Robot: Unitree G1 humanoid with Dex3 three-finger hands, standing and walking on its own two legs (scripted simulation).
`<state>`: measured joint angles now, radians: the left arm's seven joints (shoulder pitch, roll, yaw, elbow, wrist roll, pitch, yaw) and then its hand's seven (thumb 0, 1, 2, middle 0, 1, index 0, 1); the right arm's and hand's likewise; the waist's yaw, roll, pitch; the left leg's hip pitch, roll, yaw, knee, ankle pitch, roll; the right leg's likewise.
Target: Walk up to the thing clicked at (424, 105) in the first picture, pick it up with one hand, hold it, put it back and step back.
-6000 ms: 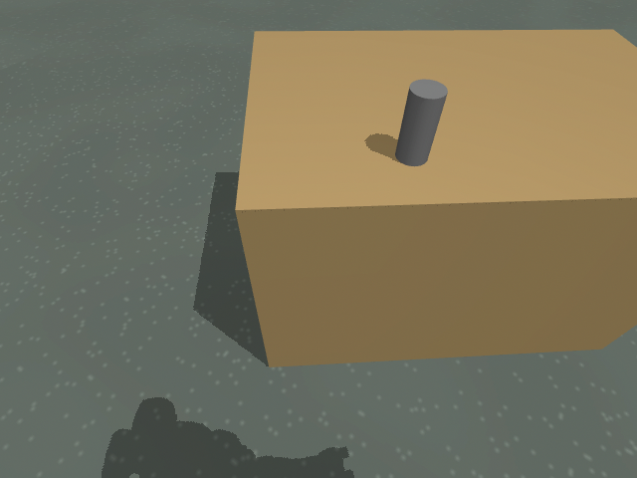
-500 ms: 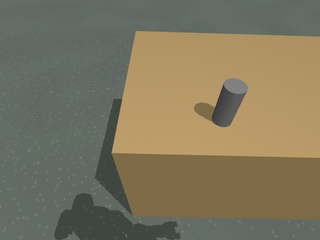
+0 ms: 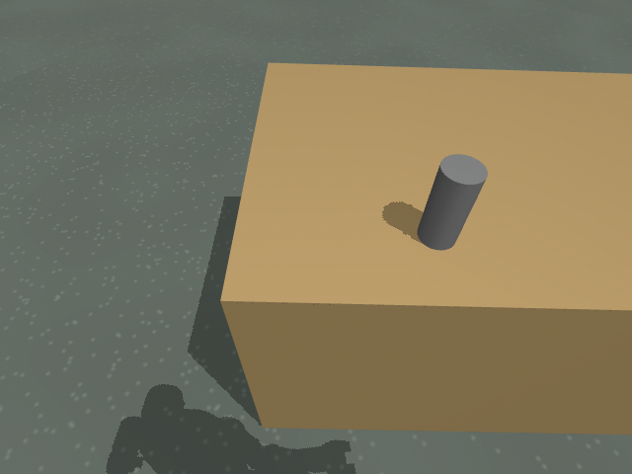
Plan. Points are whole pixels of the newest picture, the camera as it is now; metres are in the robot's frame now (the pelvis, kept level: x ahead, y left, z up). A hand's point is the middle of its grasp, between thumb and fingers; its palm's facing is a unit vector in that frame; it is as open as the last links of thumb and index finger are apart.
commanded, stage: stand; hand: right
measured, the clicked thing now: (448, 205) +0.49 -0.20 +0.04
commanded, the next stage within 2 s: rise first in 0.06 s
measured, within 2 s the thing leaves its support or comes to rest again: neither
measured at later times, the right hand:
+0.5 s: hand (501, 439) +0.18 -0.25 -0.10, palm faces +0.20 +0.93 -0.32, open 13.1 cm
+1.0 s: hand (536, 400) +0.20 -0.25 +0.01, palm faces +0.28 +0.89 -0.36, open 17.5 cm
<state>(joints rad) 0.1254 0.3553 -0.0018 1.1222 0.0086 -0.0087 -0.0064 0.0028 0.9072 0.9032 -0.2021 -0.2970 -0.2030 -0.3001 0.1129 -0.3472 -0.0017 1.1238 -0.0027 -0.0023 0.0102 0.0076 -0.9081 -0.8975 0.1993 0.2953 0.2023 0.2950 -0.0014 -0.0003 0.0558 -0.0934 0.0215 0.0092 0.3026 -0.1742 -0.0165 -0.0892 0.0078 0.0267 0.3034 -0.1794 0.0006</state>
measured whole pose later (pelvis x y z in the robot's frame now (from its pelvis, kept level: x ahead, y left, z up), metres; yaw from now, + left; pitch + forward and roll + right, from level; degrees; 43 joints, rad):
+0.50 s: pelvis -0.01 +0.00 -0.01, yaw +1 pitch +2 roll +0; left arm 0.11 0.26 0.10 0.82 -0.05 -0.07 0.05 0.00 0.26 0.29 -0.06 -0.07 -0.06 -0.07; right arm 0.14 -0.30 -0.14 0.69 0.06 -0.07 -0.06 0.01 -0.24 -0.30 0.07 0.07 0.07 0.07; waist -0.01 -0.01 -0.01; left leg -0.25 0.01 0.00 0.42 -0.21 -0.01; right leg -0.25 0.00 0.02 0.44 -0.23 0.01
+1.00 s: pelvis +0.01 +0.00 -0.01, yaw +0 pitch -1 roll +0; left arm 0.26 0.24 0.13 0.61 -0.03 -0.07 0.06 -0.01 -0.51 0.04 -0.06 -0.05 -0.07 -0.05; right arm 0.42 -0.29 -0.20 0.06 0.06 -0.09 -0.05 -0.01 0.55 -0.04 0.04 0.05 0.05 0.05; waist -0.03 -0.05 0.02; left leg -0.15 0.02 0.00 0.42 -0.25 -0.01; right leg -0.14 0.00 0.02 0.41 -0.25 0.00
